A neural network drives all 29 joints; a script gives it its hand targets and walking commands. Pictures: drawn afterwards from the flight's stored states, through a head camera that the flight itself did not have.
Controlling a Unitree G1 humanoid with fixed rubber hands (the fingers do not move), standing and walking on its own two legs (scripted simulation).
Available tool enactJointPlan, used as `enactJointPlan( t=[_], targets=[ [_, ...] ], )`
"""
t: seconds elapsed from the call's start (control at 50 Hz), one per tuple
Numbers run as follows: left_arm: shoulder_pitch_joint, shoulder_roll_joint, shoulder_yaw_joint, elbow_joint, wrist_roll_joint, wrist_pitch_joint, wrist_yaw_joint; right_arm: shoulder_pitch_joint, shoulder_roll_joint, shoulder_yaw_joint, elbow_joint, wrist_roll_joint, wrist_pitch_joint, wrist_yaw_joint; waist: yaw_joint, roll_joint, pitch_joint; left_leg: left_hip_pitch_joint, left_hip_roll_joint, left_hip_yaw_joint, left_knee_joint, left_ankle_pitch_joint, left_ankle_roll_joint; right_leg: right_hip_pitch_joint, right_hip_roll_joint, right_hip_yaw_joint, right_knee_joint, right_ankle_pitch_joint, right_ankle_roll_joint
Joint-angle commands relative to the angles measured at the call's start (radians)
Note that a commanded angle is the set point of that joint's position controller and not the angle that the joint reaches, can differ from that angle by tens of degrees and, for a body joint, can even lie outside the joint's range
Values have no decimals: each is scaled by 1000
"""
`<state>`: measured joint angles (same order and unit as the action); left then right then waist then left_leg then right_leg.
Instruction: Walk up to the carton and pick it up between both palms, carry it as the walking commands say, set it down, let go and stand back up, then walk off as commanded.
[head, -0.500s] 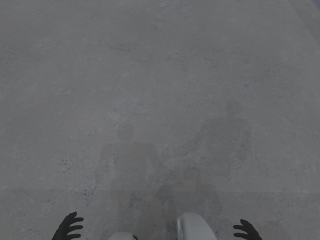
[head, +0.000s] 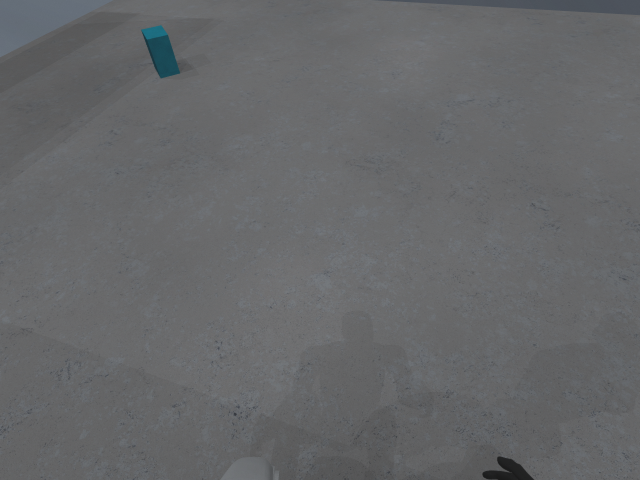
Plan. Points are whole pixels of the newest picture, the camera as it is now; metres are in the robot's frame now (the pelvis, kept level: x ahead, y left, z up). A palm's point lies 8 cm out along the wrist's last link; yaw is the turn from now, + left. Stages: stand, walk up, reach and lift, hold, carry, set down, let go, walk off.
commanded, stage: walk up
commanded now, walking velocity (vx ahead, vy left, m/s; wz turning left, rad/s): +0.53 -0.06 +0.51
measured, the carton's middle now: (161, 51) +2.94 +1.25 -0.65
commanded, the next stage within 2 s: none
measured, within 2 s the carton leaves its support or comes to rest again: neither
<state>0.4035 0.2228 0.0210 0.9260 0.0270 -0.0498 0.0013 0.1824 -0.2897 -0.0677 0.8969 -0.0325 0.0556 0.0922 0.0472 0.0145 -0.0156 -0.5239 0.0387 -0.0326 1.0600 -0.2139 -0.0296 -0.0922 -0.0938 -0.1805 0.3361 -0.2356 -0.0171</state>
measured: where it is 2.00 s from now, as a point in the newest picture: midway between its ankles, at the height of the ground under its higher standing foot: (305, 327)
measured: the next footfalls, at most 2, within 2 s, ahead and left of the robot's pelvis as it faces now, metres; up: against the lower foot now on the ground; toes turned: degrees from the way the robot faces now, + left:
left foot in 0.20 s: +0.13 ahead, +0.15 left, +0.00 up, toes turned +12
right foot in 0.70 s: +0.31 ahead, -0.12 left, +0.00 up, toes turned +8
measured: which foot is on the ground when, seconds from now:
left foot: up 0.00-0.18, down 0.20-0.70, up 0.72-1.00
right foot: down 0.00-0.20, up 0.22-0.68, down 0.70-1.00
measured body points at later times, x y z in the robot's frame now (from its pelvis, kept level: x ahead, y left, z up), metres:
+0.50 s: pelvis +0.11 +0.03 -0.01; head +0.15 +0.07 +0.43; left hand +0.09 +0.29 -0.18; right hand +0.23 -0.19 -0.14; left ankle +0.09 +0.15 -0.75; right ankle +0.21 -0.13 -0.67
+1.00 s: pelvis +0.30 -0.07 -0.01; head +0.32 -0.12 +0.44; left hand +0.19 +0.14 -0.13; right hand +0.47 -0.27 -0.17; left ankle +0.27 +0.11 -0.65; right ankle +0.27 -0.12 -0.75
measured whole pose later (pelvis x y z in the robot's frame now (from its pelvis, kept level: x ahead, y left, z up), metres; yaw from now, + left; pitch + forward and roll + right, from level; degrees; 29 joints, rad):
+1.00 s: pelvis +0.30 -0.07 -0.01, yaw +19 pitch -1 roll +3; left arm 0.44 0.15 0.01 1.00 0.01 -0.10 -0.01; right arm 0.18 -0.25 -0.06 0.98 -0.04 0.02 0.05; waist 0.05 0.06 0.01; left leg -0.57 0.06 -0.01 1.14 -0.11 -0.02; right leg -0.06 0.00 -0.19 0.35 -0.28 -0.09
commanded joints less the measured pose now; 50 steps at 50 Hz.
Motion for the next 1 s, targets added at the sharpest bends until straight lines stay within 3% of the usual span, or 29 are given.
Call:
enactJointPlan(
  t=[0.0, 0.08, 0.1, 0.12, 0.14, 0.16, 0.18, 0.2, 0.22, 0.24, 0.26, 0.28, 0.3, 0.34, 0.38, 0.42, 0.44, 0.48, 0.52, 0.6, 0.62, 0.64, 0.66, 0.68, 0.72, 0.78, 0.82, 0.86, 0.98],
  targets=[
    [14, 164, 37, -49, 12, -26, -10, -204, -3, 24, -124, 8, -43, -4, 1, -164, 152, -51, 11, 65, -219, -45, -8, -63, -245, 169, -261, -263, -72],
    [39, 213, 43, -23, 29, -8, -10, -187, -18, 37, -119, 7, -57, -17, -5, -216, 158, 101, 14, 122, -398, -166, -5, -117, -251, 89, -191, -256, -106],
    [16, 185, 42, -18, 16, 7, -10, -87, -27, 24, -85, -2, -69, -45, -30, -178, 149, 204, 0, 117, -480, -149, 23, -111, -195, 6, -26, -75, -93],
    [72, 177, 36, -1, -6, 15, -11, 59, -71, 2, -38, -6, -85, -70, -70, -60, 67, 367, -38, 171, -603, -35, 45, -106, -131, -75, 231, 238, -52],
    [111, 142, 26, 2, -10, 4, -13, 155, -162, -27, -23, -19, -94, -95, -112, 148, -4, 541, 95, -56, -613, 14, 100, -293, -95, -58, 462, 137, 6],
    [112, 105, 17, -42, 2, 9, -22, 216, -287, -58, -22, -23, -87, -118, -118, 419, -40, 700, 401, -527, -691, 295, 179, -609, 41, -7, 766, -288, 63],
    [78, 119, 32, -49, 19, 33, -13, 225, -300, -69, -29, 1, -80, -126, -76, 301, -28, 636, 482, -611, -725, 620, 225, -653, 12, 138, 929, -352, 73],
    [21, 134, 50, -45, 2, 49, -19, 220, -247, -52, -17, 8, -78, -133, -54, 137, 34, 616, 423, -488, -669, 936, 172, -687, -18, 155, 972, -274, 88],
    [-20, 134, 45, -46, 13, 43, -24, 236, -179, -36, -12, 12, -83, -138, -74, 42, -57, 659, 320, -356, -655, 792, 115, -677, -54, 170, 933, -140, 76],
    [22, 96, 27, -27, 15, 46, -24, 141, -125, -19, -43, 13, -88, -137, -55, 89, -47, 572, 287, -281, -672, 589, 101, -632, -76, 169, 873, -93, 65],
    [26, 98, 26, -5, 15, 49, -28, 37, -106, -11, -63, 16, -85, -131, -42, 203, -2, 456, 262, -238, -701, 486, 144, -574, -67, 161, 845, -79, 72],
    [57, 91, 26, 5, 35, 58, -30, -1, -108, -22, -78, 16, -82, -128, -19, 215, -23, 436, 279, -237, -720, 523, 176, -527, -59, 164, 869, -84, 76],
    [60, 114, 38, 5, 40, 71, -22, -23, -118, -18, -84, 22, -82, -130, -4, 172, -23, 451, 293, -228, -673, 809, 177, -521, -58, 170, 826, -92, 78],
    [31, 112, 51, 13, 23, 86, -24, 48, -112, -13, -62, 27, -82, -136, -12, 162, -93, 489, 293, -216, -632, 980, 158, -500, -49, 185, 799, -80, 86],
    [-31, 117, 53, 10, 6, 99, -28, 72, -107, -12, -44, 13, -75, -135, -25, 133, -66, 417, 258, -205, -674, 733, 146, -479, -34, 179, 763, -35, 78],
    [-144, 102, 35, -48, 12, 95, -48, 53, -122, -16, -28, 3, -77, -121, -54, 229, -54, 352, 227, -213, -857, -146, 166, -521, -46, 155, 689, 72, 85],
    [-184, 112, 37, -43, 3, 97, -42, 64, -116, -17, -33, 7, -74, -122, -64, 205, 26, 360, 224, -237, -864, -87, 154, -557, -34, 158, 648, 106, 74],
    [-271, 101, 27, -92, -1, 79, -56, 97, -132, -26, -10, 5, -81, -118, -91, 213, -28, 407, 229, -271, -892, -255, 160, -535, -19, 150, 518, 92, 75],
    [-300, 99, 25, -82, -8, 74, -60, 88, -133, -39, -31, -3, -74, -114, -85, 189, 49, 306, 212, -252, -888, -201, 160, -422, -4, 117, 400, 68, 82],
    [-236, 82, 12, -53, -14, 47, -50, 79, -156, -40, 1, -8, -70, -100, -49, 199, 98, 156, 166, -192, -835, -362, 134, -181, 32, 32, 194, 4, 79],
    [-172, 79, 18, -38, -14, 31, -42, 74, -138, -29, 13, -15, -67, -92, -26, 168, 73, 93, 133, -203, -742, -360, 103, -39, 29, 70, 102, -2, 65],
    [-21, 127, 44, 7, -6, 9, -33, 99, -94, -13, 17, -13, -79, -88, 39, -51, -5, -37, 52, -141, -480, -331, 73, 189, -59, 171, 49, -41, 32],
    [147, 245, 78, 49, 5, 3, -17, 73, -27, 16, -24, -12, -93, -84, 102, -356, -62, -191, -40, 1, -105, -359, 23, 259, -325, 522, -109, -410, -26],
    [156, 304, 78, 42, 3, 3, -13, 5, 0, 23, -51, -18, -88, -85, 73, -372, -11, -279, -27, -10, 111, -357, 13, 142, -425, 744, -260, -690, -76],
    [-7, 203, 48, 4, -8, -10, -8, -33, -15, 2, -26, -13, -92, -68, 7, -233, 108, -265, 50, -62, 153, -153, 26, 14, -328, 570, -256, -492, -80],
    [-47, 127, 29, -23, -19, -37, 1, 41, 8, 6, 8, -4, -75, -50, -28, -208, 100, -158, 62, -29, 151, 2, 21, -53, -215, 329, -208, -156, -24],
    [-33, 120, 27, -7, -17, -47, -6, 53, 2, -1, 36, -8, -64, -43, -33, -151, 130, -141, 58, -17, 132, 15, 10, -52, -208, 315, -219, -121, -36],
    [50, 108, 25, 19, -19, -65, -8, 57, 14, 1, 59, -12, -48, -43, -38, -75, 167, -163, 47, 2, 114, 108, 4, -33, -229, 317, -195, 195, 30],
    [195, 89, 25, 73, -19, -71, 5, -76, 35, 2, 28, -6, -29, -41, 14, -120, 129, -215, 31, 46, 46, 123, 5, 140, -236, 236, -132, 624, 28]
  ],
)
